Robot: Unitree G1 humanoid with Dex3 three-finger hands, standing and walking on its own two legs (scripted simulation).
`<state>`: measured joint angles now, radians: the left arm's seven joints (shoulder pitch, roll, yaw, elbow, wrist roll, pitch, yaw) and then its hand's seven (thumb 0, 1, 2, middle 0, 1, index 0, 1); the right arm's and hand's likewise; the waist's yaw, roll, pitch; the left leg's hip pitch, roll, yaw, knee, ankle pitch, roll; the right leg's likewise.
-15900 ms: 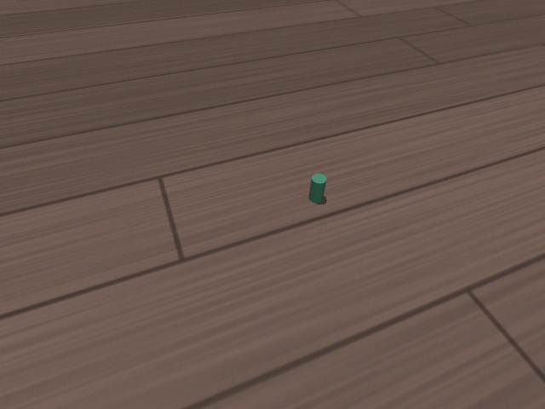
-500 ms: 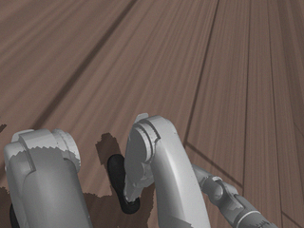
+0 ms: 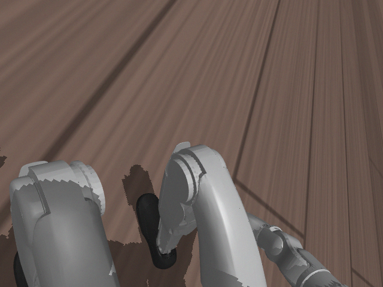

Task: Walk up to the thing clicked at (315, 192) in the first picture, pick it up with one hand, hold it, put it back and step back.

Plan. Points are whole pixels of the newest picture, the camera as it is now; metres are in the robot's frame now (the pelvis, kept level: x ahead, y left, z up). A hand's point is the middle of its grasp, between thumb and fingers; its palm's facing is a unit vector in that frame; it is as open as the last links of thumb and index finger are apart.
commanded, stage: settle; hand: left
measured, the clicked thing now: out of the picture +0.39 +0.27 -0.21
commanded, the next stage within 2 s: lift in 1.70 s
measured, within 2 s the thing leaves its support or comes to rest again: leaves its support in 0.16 s
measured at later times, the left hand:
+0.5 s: hand out of the picture +0.36 +0.30 -0.09, palm faces +0.38 -0.93 -0.04, open 10.1 cm
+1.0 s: hand out of the picture +0.36 +0.28 -0.01, palm faces +0.34 -0.94 -0.08, open 10.2 cm
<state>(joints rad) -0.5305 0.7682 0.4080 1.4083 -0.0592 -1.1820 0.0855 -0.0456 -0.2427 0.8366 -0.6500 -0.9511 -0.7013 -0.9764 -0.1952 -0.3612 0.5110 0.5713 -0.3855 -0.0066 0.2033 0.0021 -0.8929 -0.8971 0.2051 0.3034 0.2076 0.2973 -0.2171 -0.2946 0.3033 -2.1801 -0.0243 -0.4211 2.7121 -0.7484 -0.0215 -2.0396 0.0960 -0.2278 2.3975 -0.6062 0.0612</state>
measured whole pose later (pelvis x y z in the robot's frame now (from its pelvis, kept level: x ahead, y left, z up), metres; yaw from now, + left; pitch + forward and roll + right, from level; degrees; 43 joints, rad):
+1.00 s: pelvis +0.02 -0.03 +0.06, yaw +9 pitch +29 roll -8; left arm -0.38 0.42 0.32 0.72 -0.15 -0.66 -0.09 -0.04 -0.44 1.10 -0.68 -1.04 -0.72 -1.08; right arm 0.02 -0.30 0.10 0.67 -0.11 0.04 0.11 0.01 -0.91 -0.90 0.20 0.30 0.21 0.30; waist -0.10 -0.03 -0.05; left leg -2.22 -0.01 -0.19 2.43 -0.71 -0.05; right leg -2.16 0.00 -0.06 2.31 -0.66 0.05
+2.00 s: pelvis +0.02 -0.04 +0.10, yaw +13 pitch +31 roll -4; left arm -0.40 0.34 0.39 0.72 -0.16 -0.57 -0.22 -0.04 -0.45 1.12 -0.68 -1.05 -0.72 -1.08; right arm 0.06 -0.28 0.01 0.68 -0.06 -0.01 0.06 0.01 -0.92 -0.90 0.20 0.30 0.20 0.30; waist -0.08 -0.01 -0.13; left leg -2.12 0.00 -0.13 2.27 -0.70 -0.06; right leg -2.09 -0.01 -0.02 2.21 -0.67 0.03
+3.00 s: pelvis +0.07 -0.02 +0.34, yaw +15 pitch +22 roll -3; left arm -0.07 0.26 0.17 0.23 -0.18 -0.23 -0.05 -0.04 -0.45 1.12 -0.67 -1.06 -0.71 -1.09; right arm 0.18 -0.22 0.01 0.59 0.04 -0.07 -0.05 0.01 -0.91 -0.89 0.20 0.30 0.20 0.30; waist -0.05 0.01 -0.17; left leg -1.24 0.04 -0.08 1.46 -0.62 -0.03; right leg -1.20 -0.01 -0.04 1.40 -0.58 0.02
